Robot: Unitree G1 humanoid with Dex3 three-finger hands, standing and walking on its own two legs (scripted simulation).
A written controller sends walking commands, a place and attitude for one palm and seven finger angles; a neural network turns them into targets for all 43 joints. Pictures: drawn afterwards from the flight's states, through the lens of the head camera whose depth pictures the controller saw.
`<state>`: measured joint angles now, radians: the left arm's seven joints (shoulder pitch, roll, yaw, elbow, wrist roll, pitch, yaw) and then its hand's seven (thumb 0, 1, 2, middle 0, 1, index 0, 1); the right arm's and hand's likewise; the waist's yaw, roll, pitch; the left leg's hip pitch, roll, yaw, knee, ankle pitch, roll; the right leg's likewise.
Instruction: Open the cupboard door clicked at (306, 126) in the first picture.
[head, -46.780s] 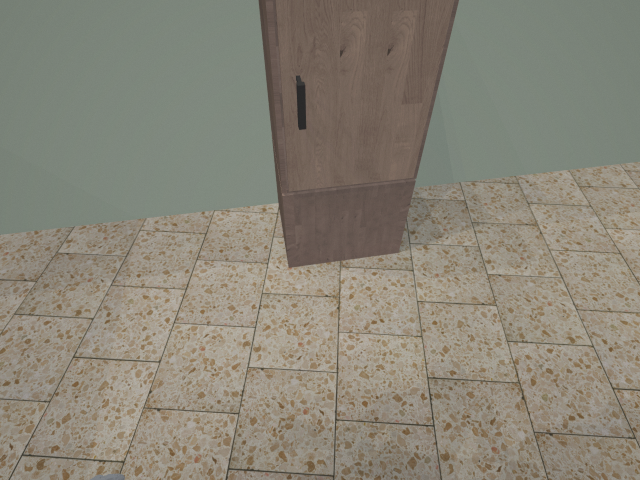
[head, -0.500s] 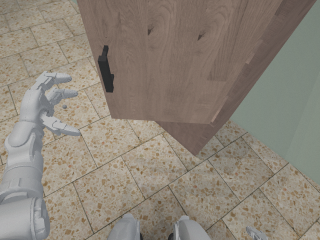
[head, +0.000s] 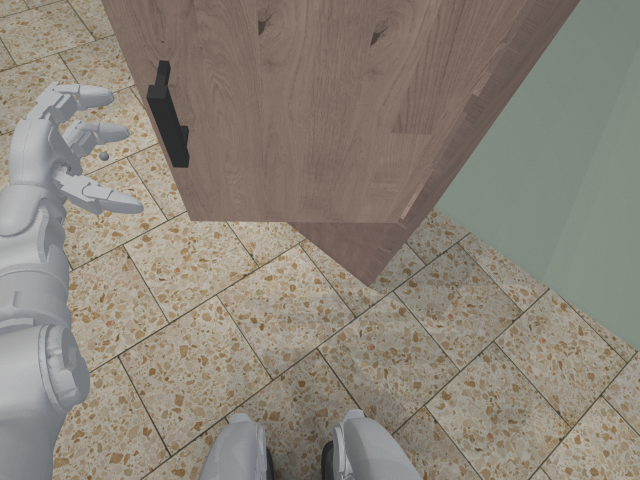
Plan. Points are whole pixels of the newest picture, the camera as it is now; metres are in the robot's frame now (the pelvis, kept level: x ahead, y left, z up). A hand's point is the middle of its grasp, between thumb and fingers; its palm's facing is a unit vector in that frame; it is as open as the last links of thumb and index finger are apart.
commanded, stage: move the hooked fingers beside the handle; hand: left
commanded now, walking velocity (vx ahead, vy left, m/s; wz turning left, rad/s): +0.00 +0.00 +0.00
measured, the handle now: (172, 117) +0.55 +0.16 +0.06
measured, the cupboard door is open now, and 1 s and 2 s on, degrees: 42 42 42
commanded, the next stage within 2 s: slide the fingers in behind the handle in 0.86 s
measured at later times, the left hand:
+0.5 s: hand (96, 155) +0.49 +0.24 +0.06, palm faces -0.02 -1.00 -0.01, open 14.0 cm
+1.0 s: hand (104, 158) +0.49 +0.23 +0.06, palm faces -0.01 -1.00 -0.02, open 14.0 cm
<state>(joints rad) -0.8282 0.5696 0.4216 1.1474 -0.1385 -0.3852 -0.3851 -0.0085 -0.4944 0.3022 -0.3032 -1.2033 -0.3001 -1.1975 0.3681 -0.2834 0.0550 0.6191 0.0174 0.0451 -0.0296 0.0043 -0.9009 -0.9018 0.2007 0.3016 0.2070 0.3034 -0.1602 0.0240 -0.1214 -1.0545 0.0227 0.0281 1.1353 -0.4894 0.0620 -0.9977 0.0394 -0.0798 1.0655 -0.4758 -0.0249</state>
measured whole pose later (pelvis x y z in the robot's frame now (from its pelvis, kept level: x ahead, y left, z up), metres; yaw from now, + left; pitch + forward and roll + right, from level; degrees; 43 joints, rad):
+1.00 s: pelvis +0.00 +0.01 +0.00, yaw +0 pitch +23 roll -4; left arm -0.81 0.54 0.39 1.13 -0.13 -0.41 -0.34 -0.01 -0.49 0.30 -0.30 -1.20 -0.30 -1.20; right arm 0.37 -0.27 0.06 0.61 0.01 0.08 -0.01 0.00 -0.90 -0.90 0.20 0.30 0.21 0.30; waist -0.16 0.03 -0.12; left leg -1.04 0.02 0.02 1.13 -0.49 0.07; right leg -0.98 0.04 -0.08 1.05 -0.47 -0.02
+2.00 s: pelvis +0.00 -0.01 +0.00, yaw +0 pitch +23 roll -3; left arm -0.82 0.40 0.31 1.12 -0.11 -0.44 -0.20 -0.01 -0.50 0.30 -0.30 -1.20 -0.30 -1.20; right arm 0.36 -0.27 0.04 0.62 0.00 0.07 0.01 0.00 -0.90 -0.90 0.20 0.30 0.21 0.30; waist -0.16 0.03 -0.14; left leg -1.04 0.02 0.02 1.13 -0.49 0.05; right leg -0.99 0.04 -0.08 1.08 -0.49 -0.04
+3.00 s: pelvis +0.00 -0.01 +0.00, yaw +1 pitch +23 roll -3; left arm -0.84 0.36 0.29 1.13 -0.09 -0.47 -0.14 0.00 0.00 0.51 -0.34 -1.26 -0.34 -1.25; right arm 0.36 -0.26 0.03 0.62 -0.01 0.07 0.02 0.00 -0.90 -0.90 0.20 0.30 0.21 0.30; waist -0.16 0.04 -0.14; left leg -1.04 0.02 0.03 1.13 -0.49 0.05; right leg -1.00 0.04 -0.08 1.09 -0.49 -0.04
